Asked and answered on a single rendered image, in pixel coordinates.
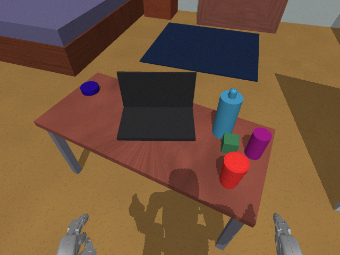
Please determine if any coffee table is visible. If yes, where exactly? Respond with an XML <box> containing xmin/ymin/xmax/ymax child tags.
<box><xmin>34</xmin><ymin>73</ymin><xmax>275</xmax><ymax>250</ymax></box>

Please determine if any right robot hand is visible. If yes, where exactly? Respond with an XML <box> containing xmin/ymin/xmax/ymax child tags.
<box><xmin>273</xmin><ymin>213</ymin><xmax>303</xmax><ymax>255</ymax></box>

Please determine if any bed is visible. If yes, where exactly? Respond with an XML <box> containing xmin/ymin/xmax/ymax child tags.
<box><xmin>0</xmin><ymin>0</ymin><xmax>144</xmax><ymax>77</ymax></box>

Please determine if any left robot hand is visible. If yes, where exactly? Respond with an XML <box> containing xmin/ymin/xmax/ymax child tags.
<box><xmin>56</xmin><ymin>214</ymin><xmax>97</xmax><ymax>255</ymax></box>

